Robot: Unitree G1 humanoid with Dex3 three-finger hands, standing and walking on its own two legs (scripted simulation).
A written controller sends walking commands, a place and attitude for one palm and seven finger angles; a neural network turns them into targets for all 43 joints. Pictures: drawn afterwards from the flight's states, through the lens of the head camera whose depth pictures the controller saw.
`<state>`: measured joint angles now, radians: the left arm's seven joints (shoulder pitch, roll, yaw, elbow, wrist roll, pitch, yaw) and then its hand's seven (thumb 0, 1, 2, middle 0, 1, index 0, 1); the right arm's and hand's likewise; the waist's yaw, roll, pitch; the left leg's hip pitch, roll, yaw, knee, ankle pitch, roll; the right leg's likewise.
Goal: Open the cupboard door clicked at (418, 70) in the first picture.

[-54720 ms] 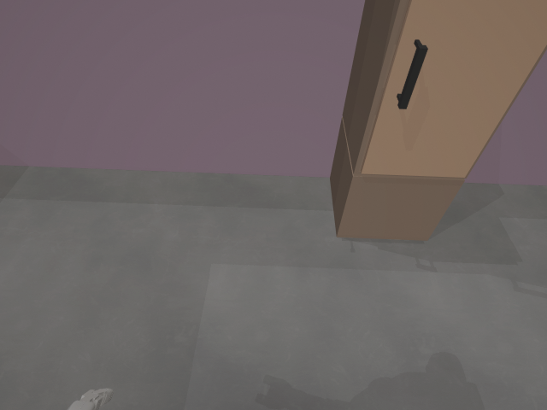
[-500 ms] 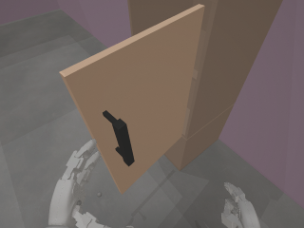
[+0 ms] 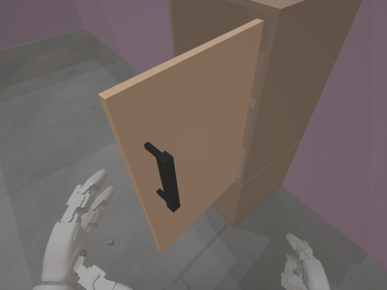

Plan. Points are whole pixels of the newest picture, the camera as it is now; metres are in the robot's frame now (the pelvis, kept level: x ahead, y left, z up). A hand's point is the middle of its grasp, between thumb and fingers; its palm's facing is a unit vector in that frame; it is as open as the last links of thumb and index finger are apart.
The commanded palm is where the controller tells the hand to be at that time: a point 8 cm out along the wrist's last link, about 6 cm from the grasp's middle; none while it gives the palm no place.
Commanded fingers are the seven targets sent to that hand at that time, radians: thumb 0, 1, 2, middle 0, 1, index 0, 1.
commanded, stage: draw the hand back to the body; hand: left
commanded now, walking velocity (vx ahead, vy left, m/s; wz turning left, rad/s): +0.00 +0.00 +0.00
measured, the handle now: (162, 179) +0.31 +0.09 +0.09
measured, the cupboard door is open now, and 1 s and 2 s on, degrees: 97 97 97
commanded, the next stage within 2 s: step back with the hand held close in 1.30 s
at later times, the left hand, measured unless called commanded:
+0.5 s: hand (61, 222) +0.19 +0.21 +0.15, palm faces +0.24 -0.91 -0.34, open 14.1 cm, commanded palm +0.14 +0.26 +0.18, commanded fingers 0.00 0.20 0.60 -0.17 -0.30 -0.17 -0.30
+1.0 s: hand (8, 181) +0.22 +0.28 +0.21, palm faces +0.46 -0.80 -0.39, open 8.3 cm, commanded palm +0.17 +0.31 +0.22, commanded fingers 0.00 0.90 0.90 -0.20 -0.30 -0.20 -0.30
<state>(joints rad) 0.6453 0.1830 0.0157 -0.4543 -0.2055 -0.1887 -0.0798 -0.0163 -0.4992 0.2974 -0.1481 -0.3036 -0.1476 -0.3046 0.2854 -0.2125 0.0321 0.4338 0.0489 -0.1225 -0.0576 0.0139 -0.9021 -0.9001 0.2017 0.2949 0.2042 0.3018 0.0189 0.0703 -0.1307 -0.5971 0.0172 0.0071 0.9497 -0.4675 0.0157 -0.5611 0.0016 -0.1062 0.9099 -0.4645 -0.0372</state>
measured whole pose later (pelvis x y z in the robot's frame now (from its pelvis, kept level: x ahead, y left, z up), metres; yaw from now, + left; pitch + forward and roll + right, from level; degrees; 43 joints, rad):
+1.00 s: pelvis +0.02 +0.01 +0.05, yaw -1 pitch -4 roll -1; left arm 0.46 0.35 0.35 -0.40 -0.07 -0.06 0.13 0.00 0.72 0.82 -0.20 -0.30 -0.20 -0.31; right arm 0.19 -0.23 0.03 0.62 0.01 -0.10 -0.08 0.01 -0.90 -0.90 0.20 0.30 0.21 0.30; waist 0.07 0.06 0.02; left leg -0.10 -0.01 0.04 0.44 -0.27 0.03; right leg -0.08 0.00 -0.07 0.40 -0.26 -0.01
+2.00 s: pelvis -0.06 +0.03 +0.04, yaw -1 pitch -1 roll +0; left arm 0.55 0.43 0.44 -0.52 -0.03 -0.18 0.14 0.01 0.89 0.90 -0.21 -0.31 -0.21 -0.31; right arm 0.20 -0.22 -0.01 0.53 0.01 -0.03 -0.09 0.01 -0.90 -0.90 0.20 0.29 0.20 0.30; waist 0.00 0.00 0.06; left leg -0.35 -0.02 0.07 0.57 -0.20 0.07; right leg -0.34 -0.01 -0.02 0.57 -0.21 0.01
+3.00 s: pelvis -0.24 +0.00 +0.04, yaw -3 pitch +0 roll +2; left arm 0.48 0.37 0.40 -0.37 -0.05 -0.17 0.17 0.01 0.89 0.90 -0.21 -0.31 -0.21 -0.31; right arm 0.23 -0.27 -0.02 0.66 0.03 -0.06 -0.08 0.01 -0.90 -0.90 0.20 0.29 0.20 0.30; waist -0.01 -0.02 -0.03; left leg -0.28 -0.04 0.11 0.53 -0.27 0.05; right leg -0.22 0.00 -0.04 0.75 -0.38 0.04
